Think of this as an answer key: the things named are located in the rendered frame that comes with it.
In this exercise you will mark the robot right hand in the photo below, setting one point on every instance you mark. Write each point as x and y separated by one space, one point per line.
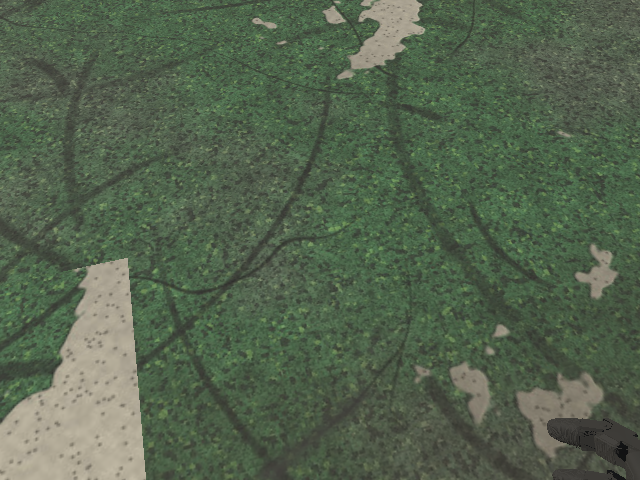
610 440

